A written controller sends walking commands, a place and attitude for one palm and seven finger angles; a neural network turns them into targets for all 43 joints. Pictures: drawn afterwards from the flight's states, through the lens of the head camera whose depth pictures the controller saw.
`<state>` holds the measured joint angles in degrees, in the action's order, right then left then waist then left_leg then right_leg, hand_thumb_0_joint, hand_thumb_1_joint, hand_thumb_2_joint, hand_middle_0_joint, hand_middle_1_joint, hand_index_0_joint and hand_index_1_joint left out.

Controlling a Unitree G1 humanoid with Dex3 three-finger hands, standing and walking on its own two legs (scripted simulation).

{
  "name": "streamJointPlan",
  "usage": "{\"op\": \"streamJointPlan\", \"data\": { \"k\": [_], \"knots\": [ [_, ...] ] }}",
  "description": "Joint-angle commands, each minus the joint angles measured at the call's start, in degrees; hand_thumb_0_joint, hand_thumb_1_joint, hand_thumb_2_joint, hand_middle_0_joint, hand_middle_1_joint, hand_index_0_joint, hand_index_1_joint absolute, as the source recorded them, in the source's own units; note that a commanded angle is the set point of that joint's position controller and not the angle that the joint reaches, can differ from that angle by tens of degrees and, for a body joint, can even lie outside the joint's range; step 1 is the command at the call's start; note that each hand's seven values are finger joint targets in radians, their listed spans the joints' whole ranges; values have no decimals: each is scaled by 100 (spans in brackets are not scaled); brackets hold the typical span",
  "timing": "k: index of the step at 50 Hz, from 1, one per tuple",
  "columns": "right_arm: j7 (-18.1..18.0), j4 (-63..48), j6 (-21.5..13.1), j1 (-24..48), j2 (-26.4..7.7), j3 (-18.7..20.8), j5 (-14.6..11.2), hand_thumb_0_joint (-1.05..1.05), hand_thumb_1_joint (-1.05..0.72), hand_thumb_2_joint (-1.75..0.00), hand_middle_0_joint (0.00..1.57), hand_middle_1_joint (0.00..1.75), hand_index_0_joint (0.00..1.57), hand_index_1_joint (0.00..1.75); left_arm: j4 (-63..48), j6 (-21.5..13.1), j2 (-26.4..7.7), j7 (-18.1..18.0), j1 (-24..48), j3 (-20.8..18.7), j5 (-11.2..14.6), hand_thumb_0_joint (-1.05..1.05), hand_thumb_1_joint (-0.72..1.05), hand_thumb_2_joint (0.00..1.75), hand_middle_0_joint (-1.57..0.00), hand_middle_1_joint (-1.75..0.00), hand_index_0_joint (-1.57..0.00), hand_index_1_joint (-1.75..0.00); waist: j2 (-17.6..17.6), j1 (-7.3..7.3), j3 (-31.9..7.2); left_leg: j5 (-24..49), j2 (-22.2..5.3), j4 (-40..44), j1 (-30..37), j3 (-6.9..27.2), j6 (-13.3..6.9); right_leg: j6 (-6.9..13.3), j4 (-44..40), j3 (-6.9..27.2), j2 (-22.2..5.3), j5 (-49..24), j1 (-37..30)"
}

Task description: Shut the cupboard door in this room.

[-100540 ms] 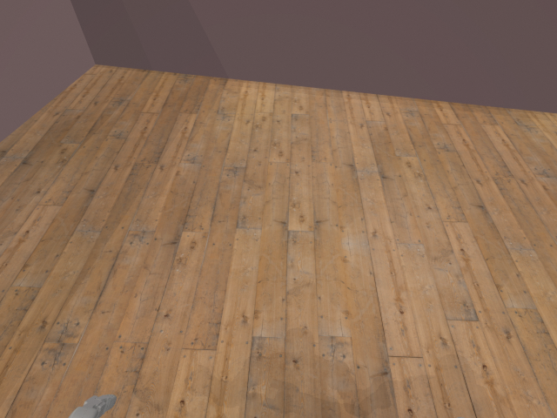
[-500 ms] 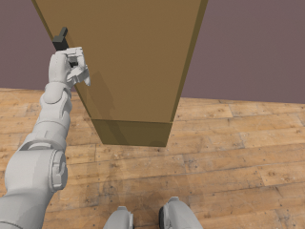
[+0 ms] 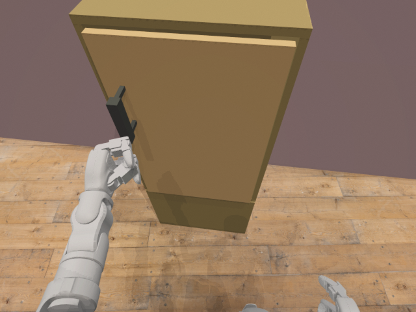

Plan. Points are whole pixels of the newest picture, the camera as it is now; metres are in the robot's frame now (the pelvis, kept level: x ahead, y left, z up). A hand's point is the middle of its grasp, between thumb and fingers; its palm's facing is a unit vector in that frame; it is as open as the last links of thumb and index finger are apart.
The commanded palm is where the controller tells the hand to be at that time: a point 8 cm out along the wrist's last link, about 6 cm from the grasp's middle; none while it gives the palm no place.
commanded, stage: draw the hand back to the body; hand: left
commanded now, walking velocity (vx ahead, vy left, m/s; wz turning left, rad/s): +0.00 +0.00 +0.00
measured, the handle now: (125, 115) +0.50 +0.21 +0.07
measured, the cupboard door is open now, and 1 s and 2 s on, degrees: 0 0 0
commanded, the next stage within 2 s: step back with the hand held close in 1.58 s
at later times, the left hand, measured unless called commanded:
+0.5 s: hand (95, 183) +0.29 +0.19 +0.13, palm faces +0.02 -1.00 -0.04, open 3.1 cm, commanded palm +0.26 +0.25 +0.13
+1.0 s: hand (9, 210) +0.23 +0.26 +0.18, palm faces +0.38 -0.86 -0.34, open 4.5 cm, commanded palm +0.18 +0.30 +0.19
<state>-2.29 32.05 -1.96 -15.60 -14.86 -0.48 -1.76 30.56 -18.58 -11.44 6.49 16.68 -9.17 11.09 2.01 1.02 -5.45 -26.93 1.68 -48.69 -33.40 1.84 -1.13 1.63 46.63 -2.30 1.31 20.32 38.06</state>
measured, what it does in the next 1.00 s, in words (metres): stands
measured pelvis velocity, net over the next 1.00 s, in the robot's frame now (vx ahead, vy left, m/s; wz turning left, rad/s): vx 0.01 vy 0.02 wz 0.00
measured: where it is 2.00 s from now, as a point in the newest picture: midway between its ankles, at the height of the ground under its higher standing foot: outside the picture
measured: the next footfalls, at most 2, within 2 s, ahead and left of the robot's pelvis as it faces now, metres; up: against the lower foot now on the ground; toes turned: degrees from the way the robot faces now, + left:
none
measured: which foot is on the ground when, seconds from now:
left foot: down 0.00-1.00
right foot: down 0.00-1.00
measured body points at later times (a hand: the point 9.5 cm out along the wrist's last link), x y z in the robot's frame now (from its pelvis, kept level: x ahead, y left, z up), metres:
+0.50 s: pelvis +0.01 +0.01 +0.02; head +0.01 -0.01 +0.47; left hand +0.29 +0.24 +0.13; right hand +0.17 -0.22 -0.07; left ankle -0.03 +0.11 -0.70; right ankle +0.02 -0.10 -0.70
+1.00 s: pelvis +0.01 +0.02 +0.04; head -0.02 -0.01 +0.49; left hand +0.20 +0.30 +0.20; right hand +0.19 -0.19 -0.05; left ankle -0.03 +0.11 -0.70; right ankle +0.02 -0.10 -0.70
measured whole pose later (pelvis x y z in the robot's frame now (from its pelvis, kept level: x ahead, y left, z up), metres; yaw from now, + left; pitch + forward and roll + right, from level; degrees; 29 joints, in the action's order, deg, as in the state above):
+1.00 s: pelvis +0.01 +0.02 +0.04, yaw +0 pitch -3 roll -1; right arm -4.9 34.5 -4.6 -12.1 -12.7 -2.8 -0.7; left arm -13.9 -2.9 -17.7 -5.4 -18.7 -13.9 3.9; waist 4.5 -3.1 -1.0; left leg -18.3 2.8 -26.8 -5.5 1.4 -2.5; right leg 0.1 26.6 -1.1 0.1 13.0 10.7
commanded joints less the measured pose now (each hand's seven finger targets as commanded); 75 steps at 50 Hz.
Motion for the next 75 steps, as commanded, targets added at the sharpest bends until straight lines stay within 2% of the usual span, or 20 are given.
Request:
{"op": "streamJointPlan", "data": {
  "k": [1, 3, 5, 8, 10, 15, 18, 25, 26, 28, 29, 33, 40, 45, 48, 56, 60, 65, 71, 75],
  "knots": [
    [-68, -474, -280, -210, -604, 293, 19, 0, -90, -90, 20, 30, 20, 30, -1711, -562, -819, -9, 2445, -51, -66, 0, 90, 90, -130, -150, -130, -150, 237, 259, -2141, 2406, -117, 479, 659, -17, 53, -15, -180, 178, -127, -2257, -1560],
    [-62, -596, -265, -120, -617, 289, 15, 0, -90, -90, 20, 30, 20, 30, -1965, -477, -1152, -25, 1732, -362, -68, 0, 90, 90, -130, -150, -130, -150, 426, -5, -2485, 2934, -105, 523, 856, -28, 72, 18, -153, 180, -124, -2562, -1935],
    [-39, -732, -210, -10, -565, 257, -11, 0, -90, -90, 20, 30, 20, 30, -2074, -259, -1219, 12, 1021, -552, 22, 0, 90, 90, -130, -150, -130, -150, 137, -159, -2518, 3212, -108, 636, 772, -78, 71, 1, -217, 174, -145, -2924, -2371],
    [-60, -872, -96, 120, -563, 204, -80, 0, -90, -90, 20, 30, 20, 30, -1833, 228, -1283, 99, 275, -761, 158, 0, 90, 90, -130, -150, -130, -150, -427, -204, -1867, 2838, -99, 868, 409, -142, 30, -13, -438, 150, -147, -3000, -2647],
    [-75, -985, -66, 280, -551, 168, -128, 0, -90, -90, 20, 30, 20, 30, -2110, 466, -1155, 165, 279, -672, 244, 0, 90, 90, -130, -150, -130, -150, -454, -155, -1362, 2476, -92, 1035, 369, -178, 18, -38, -626, 146, -163, -2785, -2522],
    [-141, -1109, -253, 413, -545, 145, -142, 0, -90, -90, 20, 30, 20, 30, -3277, 614, -933, 342, 156, -397, 367, 0, 90, 90, -130, -150, -130, -150, -27, -76, -1451, 2648, -113, 1160, 993, -121, -2, -25, -800, 93, -130, -2658, -2531],
    [-197, -1085, -417, 421, -564, 142, -130, 0, -90, -90, 20, 30, 20, 30, -3852, 586, -911, 427, 35, -244, 412, 0, 90, 90, -130, -150, -130, -150, -29, 24, -1433, 2695, -141, 1183, 1294, -34, -5, -34, -874, 46, -104, -2494, -2445],
    [-303, -1006, -601, 660, -569, 42, -139, 0, -90, -90, 20, 30, 20, 30, -3969, 1098, -1417, 460, -624, -796, 465, 0, 90, 90, -116, -135, -116, -135, -14, -174, -901, 1793, -84, 1571, 1144, 25, 21, -1, -1205, 31, -148, -1561, -2488],
    [-370, -960, -540, 888, -439, 109, -32, 0, -90, -90, 20, 30, 20, 30, -4370, 1043, -1928, -190, -469, -734, -276, 0, 90, 90, -113, -132, -113, -132, 75, -284, -678, 1760, -82, 1752, 1128, 3, -37, 25, -1525, 307, -318, -1353, -2653],
    [-384, -952, -516, 914, -405, 71, -9, 0, -90, -90, 20, 30, 20, 30, -4269, 1166, -1509, -625, -1122, -596, -356, 0, 90, 90, -108, -126, -108, -126, -196, -268, -362, 1571, -140, 1931, 1078, 64, -18, 6, -1661, 233, -305, -1044, -2678],
    [-382, -950, -498, 934, -374, 51, 4, 0, -90, -90, 20, 30, 20, 30, -4454, 1192, -1386, -729, -1319, -484, -401, 0, 90, 90, -105, -123, -105, -123, -9, -266, -409, 1673, -144, 1988, 1280, 47, -28, 19, -1680, 237, -321, -1148, -2835],
    [-388, -888, -461, 1007, -393, 33, 21, 0, -90, -90, 20, 30, 20, 30, -4774, 1218, -1548, -1016, -1761, -649, -536, 0, 90, 90, -94, -111, -94, -111, -123, -293, -415, 1799, -190, 2233, 1602, 32, -30, -1, -1899, 190, -264, -1210, -3085],
    [-377, -766, -533, 1084, -384, 3, 62, 0, -90, -90, 20, 30, 20, 30, -5382, 1185, -1583, -1242, -1890, -715, -696, 0, 90, 90, -75, -90, -75, -90, 187, -293, -136, 1825, -216, 2650, 2033, 94, 18, 18, -2152, 114, -230, -1126, -3219],
    [-318, -690, -587, 1113, -368, 19, 88, 0, -90, -90, 20, 30, 20, 30, -5701, 1169, -1662, -1273, -2384, -962, -728, 0, 90, 90, -61, -75, -61, -75, 286, -364, -32, 2298, -233, 2745, 2170, 83, 68, 29, -2207, 88, -230, -1476, -3418],
    [-289, -642, -600, 1121, -380, 52, 110, 0, -90, -90, 20, 30, 20, 30, -5681, 1184, -1761, -1275, -2822, -1209, -719, 0, 90, 90, -53, -66, -53, -66, 24, -416, 28, 2446, -243, 2762, 2180, 67, 57, 5, -2280, 78, -208, -1602, -3476],
    [-223, -632, -616, 1155, -320, 81, 112, 0, -90, -90, 20, 30, 20, 30, -6196, 1125, -1846, -1281, -3376, -1567, -697, 0, 90, 90, -31, -42, -31, -42, 267, -456, 204, 2496, -249, 2817, 2191, 44, 91, 6, -2325, 98, -215, -1614, -3522],
    [-234, -646, -659, 1140, -308, 116, 115, 0, -90, -90, 20, 30, 20, 30, -6516, 1098, -2010, -1310, -3698, -1842, -689, 0, 90, 90, -20, -30, -20, -30, 183, -494, 56, 2653, -258, 2779, 2253, 18, 89, -7, -2303, 99, -215, -1762, -3604],
    [-236, -545, -670, 1082, -361, 129, 120, 0, -90, -90, 20, 30, 20, 30, -6224, 1146, -1752, -1332, -3522, -1560, -736, 0, 90, 90, -20, -30, -20, -30, 140, -393, 423, 2505, -260, 2804, 2235, 28, 88, -24, -2342, 75, -221, -1570, -3301],
    [-284, -571, -657, 1118, -338, 150, 136, 0, -90, -90, 20, 30, 20, 30, -6240, 1109, -1903, -1351, -3627, -1730, -709, 0, 90, 90, -20, -30, -20, -30, -106, -483, 9, 2526, -215, 2744, 2325, -40, -1, -39, -2315, 117, -257, -1693, -3533],
    [-268, -564, -676, 1135, -305, 129, 134, 0, -90, -90, 20, 30, 20, 30, -6477, 1093, -1961, -1355, -3652, -1773, -721, 0, 90, 90, -20, -30, -20, -30, 303, -507, -109, 2871, -209, 2701, 2351, -43, 43, -18, -2269, 138, -267, -1995, -3675]
  ]
}}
